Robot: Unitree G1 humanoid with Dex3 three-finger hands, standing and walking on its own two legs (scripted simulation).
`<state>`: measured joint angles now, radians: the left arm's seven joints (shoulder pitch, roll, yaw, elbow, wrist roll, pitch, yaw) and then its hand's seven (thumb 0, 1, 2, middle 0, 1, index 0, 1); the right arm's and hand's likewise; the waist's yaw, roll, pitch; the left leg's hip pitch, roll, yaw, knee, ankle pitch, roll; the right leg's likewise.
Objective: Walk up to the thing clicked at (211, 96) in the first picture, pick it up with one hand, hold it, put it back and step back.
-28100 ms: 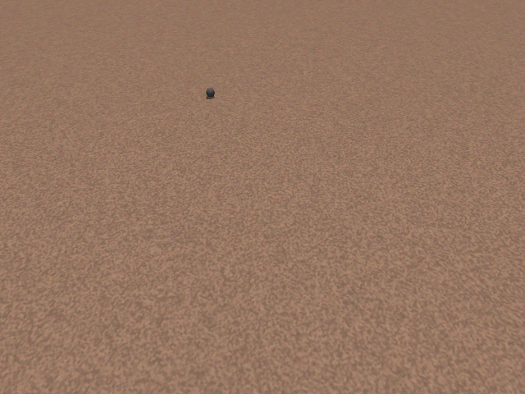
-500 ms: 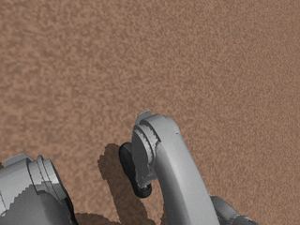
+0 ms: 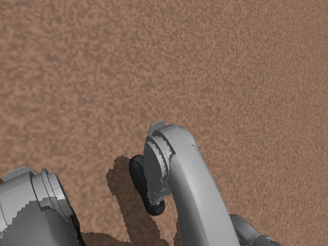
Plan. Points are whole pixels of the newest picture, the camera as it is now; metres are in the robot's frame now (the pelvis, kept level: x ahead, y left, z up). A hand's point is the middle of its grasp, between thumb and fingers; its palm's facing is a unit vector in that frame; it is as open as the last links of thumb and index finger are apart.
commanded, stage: open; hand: left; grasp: from above
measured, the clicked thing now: out of the picture +0.47 +0.31 -0.28
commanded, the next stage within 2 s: withdraw in 0.06 s
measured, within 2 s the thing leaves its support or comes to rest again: neither
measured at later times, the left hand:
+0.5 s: hand out of the picture +0.48 +0.33 -0.17, palm faces -0.28 -0.09 -0.96, open 14.1 cm
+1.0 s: hand out of the picture +0.43 +0.31 -0.09, palm faces -0.51 -0.10 -0.86, open 13.9 cm
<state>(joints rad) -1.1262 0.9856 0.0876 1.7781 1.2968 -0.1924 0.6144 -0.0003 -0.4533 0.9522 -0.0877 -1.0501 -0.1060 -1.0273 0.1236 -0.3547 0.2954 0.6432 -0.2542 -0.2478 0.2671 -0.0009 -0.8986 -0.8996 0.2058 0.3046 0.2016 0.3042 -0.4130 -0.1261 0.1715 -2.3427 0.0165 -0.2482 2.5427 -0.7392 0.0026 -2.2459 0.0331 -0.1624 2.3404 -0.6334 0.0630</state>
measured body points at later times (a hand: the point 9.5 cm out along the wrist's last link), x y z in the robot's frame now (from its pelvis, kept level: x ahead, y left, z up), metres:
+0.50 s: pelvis +0.01 +0.00 +0.01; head +0.25 +0.11 +0.37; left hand +0.49 +0.33 -0.11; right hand +0.06 -0.26 -0.06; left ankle +0.06 +0.12 -0.27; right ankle +0.12 -0.12 -0.27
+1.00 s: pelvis -0.02 -0.01 +0.05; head +0.20 +0.08 +0.43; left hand +0.46 +0.32 -0.05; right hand +0.07 -0.30 -0.04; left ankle +0.06 +0.12 -0.27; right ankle +0.12 -0.12 -0.27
